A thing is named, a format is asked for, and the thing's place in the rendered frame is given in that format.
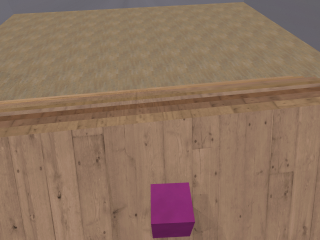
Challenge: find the carton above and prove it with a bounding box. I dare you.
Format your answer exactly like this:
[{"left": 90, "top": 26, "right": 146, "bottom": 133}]
[{"left": 150, "top": 182, "right": 195, "bottom": 238}]

